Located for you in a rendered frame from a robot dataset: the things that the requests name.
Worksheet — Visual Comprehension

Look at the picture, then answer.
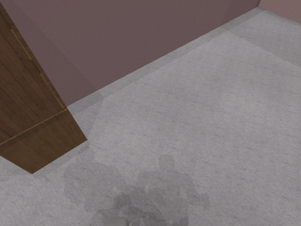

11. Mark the cupboard door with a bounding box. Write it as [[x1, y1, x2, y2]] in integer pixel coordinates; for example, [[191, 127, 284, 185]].
[[0, 14, 63, 143]]

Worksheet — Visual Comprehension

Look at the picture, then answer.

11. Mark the left robot thigh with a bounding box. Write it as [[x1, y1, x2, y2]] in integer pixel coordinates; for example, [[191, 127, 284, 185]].
[[103, 216, 133, 226]]

